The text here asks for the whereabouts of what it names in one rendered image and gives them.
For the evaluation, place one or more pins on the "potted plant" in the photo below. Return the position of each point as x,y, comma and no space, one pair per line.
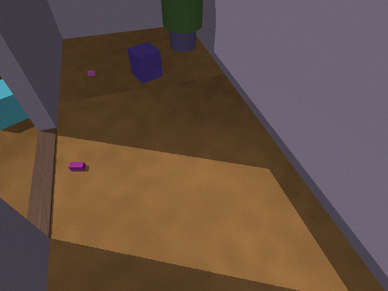
182,18

